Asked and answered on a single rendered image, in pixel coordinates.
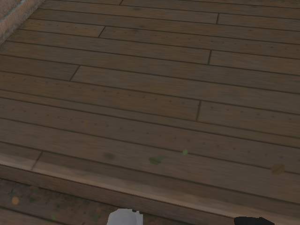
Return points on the left robot thigh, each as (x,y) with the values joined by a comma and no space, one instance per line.
(125,217)

